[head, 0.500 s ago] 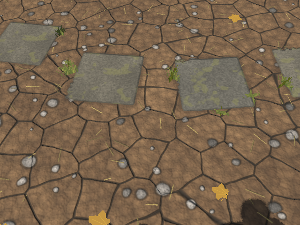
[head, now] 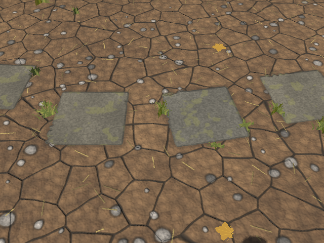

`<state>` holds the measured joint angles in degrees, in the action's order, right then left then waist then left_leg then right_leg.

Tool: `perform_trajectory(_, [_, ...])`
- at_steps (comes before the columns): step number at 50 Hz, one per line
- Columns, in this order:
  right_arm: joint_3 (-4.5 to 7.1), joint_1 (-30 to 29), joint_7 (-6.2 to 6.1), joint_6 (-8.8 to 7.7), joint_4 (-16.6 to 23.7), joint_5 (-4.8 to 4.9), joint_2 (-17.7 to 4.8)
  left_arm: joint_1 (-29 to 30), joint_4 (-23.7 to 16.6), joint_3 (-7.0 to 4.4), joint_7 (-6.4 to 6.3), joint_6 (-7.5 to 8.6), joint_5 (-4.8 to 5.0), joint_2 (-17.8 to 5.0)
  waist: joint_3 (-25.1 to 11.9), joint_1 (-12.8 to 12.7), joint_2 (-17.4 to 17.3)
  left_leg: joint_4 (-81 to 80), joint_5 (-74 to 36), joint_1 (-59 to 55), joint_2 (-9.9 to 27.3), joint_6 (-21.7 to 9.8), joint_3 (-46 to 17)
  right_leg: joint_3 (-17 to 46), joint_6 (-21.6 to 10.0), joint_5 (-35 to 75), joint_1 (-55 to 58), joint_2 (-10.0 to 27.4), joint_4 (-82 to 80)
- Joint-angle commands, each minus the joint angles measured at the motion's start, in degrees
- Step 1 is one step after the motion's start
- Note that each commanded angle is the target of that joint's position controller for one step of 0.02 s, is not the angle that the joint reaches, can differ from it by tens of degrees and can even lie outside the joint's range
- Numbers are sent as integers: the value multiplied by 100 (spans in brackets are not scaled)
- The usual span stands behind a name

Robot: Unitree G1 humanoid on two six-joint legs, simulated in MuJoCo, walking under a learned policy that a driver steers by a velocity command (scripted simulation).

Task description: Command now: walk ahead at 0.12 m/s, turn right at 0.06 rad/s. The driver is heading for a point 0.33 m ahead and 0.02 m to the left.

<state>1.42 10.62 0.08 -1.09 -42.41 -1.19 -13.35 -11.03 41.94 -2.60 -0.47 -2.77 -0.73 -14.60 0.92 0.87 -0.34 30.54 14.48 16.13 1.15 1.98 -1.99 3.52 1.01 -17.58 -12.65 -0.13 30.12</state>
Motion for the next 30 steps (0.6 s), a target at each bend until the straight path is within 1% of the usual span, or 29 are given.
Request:
perform_trajectory(1, [189, -156, -52, -41, 290, 41, -642, -18, -270, -184, -13, 120, -13, -772, -146, -94, 644, 197, 775, -58, -249, -70, 374, 621, -532, -1375, -339, 406, -949])
perform_trajectory(2, [200, -126, -73, -37, 324, 76, -642, -131, -246, -228, -21, 155, 22, -929, 127, -138, 889, 492, 1066, 305, -340, -97, 499, 999, -691, -2125, -437, 639, -1206])
perform_trajectory(3, [212, -181, -77, -78, 369, 132, -624, -330, -216, -240, -35, 195, 39, -1015, 344, -218, 1123, 824, 1111, 660, -356, -156, 538, 1480, -884, -2638, -438, 947, -1496])
perform_trajectory(4, [223, -254, -70, -148, 419, 195, -610, -465, -165, -250, -50, 239, 68, -1060, 558, -270, 1255, 1062, 1085, 860, -300, -245, 482, 1918, -1074, -2845, -483, 1213, -1678])
perform_trajectory(5, [232, -247, -47, -232, 439, 233, -587, -489, -138, -244, -68, 286, 106, -1050, 678, -242, 1323, 1179, 1051, 933, -183, -363, 355, 2180, -1195, -2792, -535, 1393, -1745])
perform_trajectory(6, [238, -137, -5, -316, 412, 253, -555, -417, -132, -228, -82, 325, 134, -994, 692, -154, 1376, 1088, 1055, 868, -100, -491, 292, 2192, -1220, -2594, -525, 1448, -1707])
perform_trajectory(7, [241, 78, 45, -390, 328, 270, -515, -258, -162, -205, -80, 345, 165, -918, 650, -3, 1329, 664, 1021, 487, -86, -624, 301, 1982, -1136, -2340, -637, 1357, -1590])
perform_trajectory(8, [265, 441, 80, -440, 163, 271, -519, -17, -224, -176, -67, 351, 195, -828, 566, 219, 1153, 47, 795, -268, -123, -721, 300, 1623, -957, -2041, -959, 1112, -1384])
perform_trajectory(9, [331, 875, 90, -461, -38, 231, -672, 178, -299, -128, -64, 381, 180, -641, 421, 385, 787, -252, 481, -968, 18, -766, -23, 1189, -735, -1472, -1307, 799, -784])
perform_trajectory(10, [442, 1372, 88, -485, -167, 194, -1086, 378, -480, -42, -75, 449, 166, -307, 278, 477, -327, -997, 1335, -1507, 742, -1080, -1344, 224, -328, -969, -1964, 125, 657])
perform_trajectory(11, [571, 1775, 163, -499, -210, 155, -1593, 463, -726, -82, -111, 561, 226, -442, 209, 562, -1660, -1919, 1848, -1968, 1861, -1819, -3557, -206, -117, -1228, -2856, -261, 2139])
perform_trajectory(12, [471, 1692, 154, -524, -175, 101, -1306, 478, -729, -183, -113, 645, 291, -758, 346, 512, -1297, -2019, 1748, -2067, 2164, -2061, -4054, 204, -176, -1621, -3500, -36, 3132])
perform_trajectory(13, [400, 1499, 114, -532, -117, 118, -1084, 307, -626, -198, -58, 715, 310, -757, 421, 355, -894, -1881, 1496, -2150, 1990, -1917, -3495, 278, -288, -1200, -3722, 190, 3551])
perform_trajectory(14, [385, 1370, 86, -521, -73, 121, -1025, 216, -528, -183, -15, 763, 279, -655, 310, 291, -618, -1874, 1323, -2217, 1754, -1723, -2944, 182, -379, -703, -3802, 350, 3581])
perform_trajectory(15, [357, 1253, 74, -497, -69, 133, -995, 281, -512, -183, 24, 785, 234, -597, 368, 249, -497, -1934, 844, -2153, 1623, -1581, -2522, 142, -405, -304, -3829, 499, 3392])
perform_trajectory(16, [313, 1190, 59, -465, -61, 124, -893, 353, -498, -192, 67, 785, 192, -563, 347, 229, -478, -2038, 357, -1980, 1408, -1436, -2047, 80, -385, 12, -3584, 597, 3115])
perform_trajectory(17, [291, 1212, 49, -432, -74, 125, -836, 402, -501, -169, 118, 777, 186, -480, 316, 236, -548, -2139, -109, -1848, 1253, -1381, -1667, -69, -320, 240, -3351, 572, 2801])
perform_trajectory(18, [286, 1250, 33, -404, -96, 147, -829, 489, -520, -142, 157, 766, 172, -397, 292, 259, -548, -2197, -519, -1773, 1140, -1371, -1339, -205, -232, 428, -3185, 525, 2439])
perform_trajectory(19, [286, 1261, 9, -379, -116, 165, -853, 625, -563, -108, 183, 760, 160, -313, 289, 282, -508, -2222, -790, -1671, 1038, -1348, -1051, -296, -152, 642, -2992, 479, 1998])
perform_trajectory(21, [313, 1191, -52, -305, -141, 146, -1018, 899, -633, -28, 222, 772, 139, -134, 340, 308, -525, -2089, -1921, -1301, 856, -1244, -509, -491, -34, 1089, -2368, 284, 1056])
perform_trajectory(22, [333, 1270, -74, -264, -192, 142, -1110, 995, -655, -18, 243, 780, 130, -131, 292, 339, -573, -1964, -2354, -1178, 822, -1199, -345, -576, 9, 1305, -2038, 168, 737])
perform_trajectory(24, [366, 1427, -91, -205, -294, 175, -1234, 1057, -694, -50, 283, 774, 153, -259, 164, 328, -700, -1791, -2729, -1055, 957, -1151, -319, -566, -10, 1730, -1513, 44, 466])
perform_trajectory(25, [373, 1349, -98, -194, -302, 207, -1245, 1030, -705, -81, 294, 764, 166, -353, 142, 240, -745, -1690, -2786, -1050, 1023, -1085, -344, -454, -86, 1842, -1343, 55, 340])
perform_trajectory(26, [377, 1214, -106, -192, -290, 232, -1239, 931, -686, -126, 295, 758, 155, -475, 90, 110, -740, -1532, -2864, -1092, 1058, -995, -363, -369, -182, 1892, -1152, 51, 183])
perform_trajectory(27, [387, 1041, -115, -193, -263, 250, -1250, 674, -602, -181, 277, 756, 112, -592, -42, -96, -692, -1229, -3127, -1115, 1018, -886, -319, -377, -292, 2017, -773, -11, -11])
perform_trajectory(28, [383, 948, -127, -198, -241, 255, -1212, 211, -426, -257, 237, 753, 49, -732, -301, -334, -590, -723, -3506, -1063, 856, -763, -230, -455, -422, 2205, -115, -127, -182])
perform_trajectory(29, [338, 1009, -127, -214, -248, 218, -1070, -278, -290, -329, 178, 757, 7, -926, -606, -563, -387, 75, -3253, -790, 576, -556, -64, -359, -572, 2919, 700, 60, -343])
perform_trajectory(30, [206, 1330, -130, -227, -126, 0, -707, -826, -250, -390, 109, 740, -119, -1372, -1459, -544, 686, 1710, -1003, 214, 104, -239, 158, 873, -1001, 4898, 2252, 1270, 54])
